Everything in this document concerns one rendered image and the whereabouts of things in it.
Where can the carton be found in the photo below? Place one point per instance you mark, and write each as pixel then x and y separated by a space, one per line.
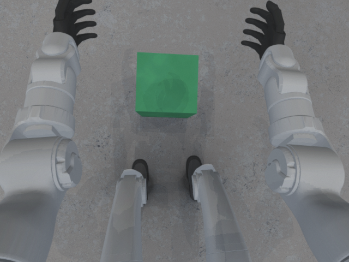
pixel 166 85

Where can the robot left upper arm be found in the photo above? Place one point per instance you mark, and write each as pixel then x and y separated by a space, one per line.
pixel 35 174

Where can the robot left forearm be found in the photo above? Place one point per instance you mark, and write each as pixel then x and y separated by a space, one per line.
pixel 51 89

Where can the robot right upper arm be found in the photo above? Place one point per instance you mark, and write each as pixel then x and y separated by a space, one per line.
pixel 309 179

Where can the right robot foot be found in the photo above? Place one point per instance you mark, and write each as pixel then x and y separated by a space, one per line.
pixel 192 163

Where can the robot left thigh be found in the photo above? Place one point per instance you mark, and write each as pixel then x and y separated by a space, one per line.
pixel 123 236

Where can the right robot hand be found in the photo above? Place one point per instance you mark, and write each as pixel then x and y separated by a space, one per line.
pixel 273 30

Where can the left robot hand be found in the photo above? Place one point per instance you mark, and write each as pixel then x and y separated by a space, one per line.
pixel 65 17

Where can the robot right forearm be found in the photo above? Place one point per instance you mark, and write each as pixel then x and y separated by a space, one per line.
pixel 291 116

